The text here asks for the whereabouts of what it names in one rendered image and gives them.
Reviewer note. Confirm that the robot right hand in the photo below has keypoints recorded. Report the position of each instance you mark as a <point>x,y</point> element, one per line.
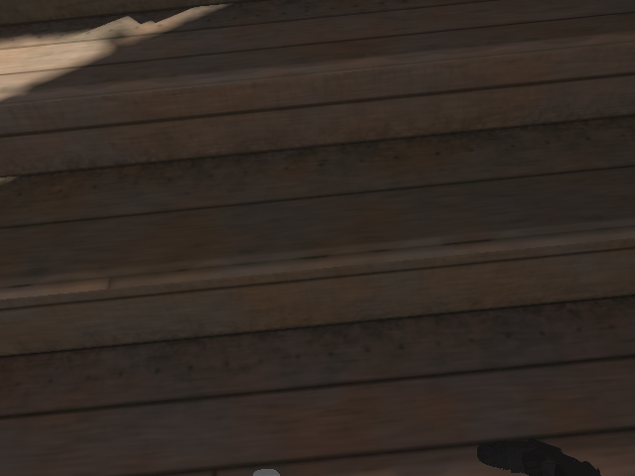
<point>534,458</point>

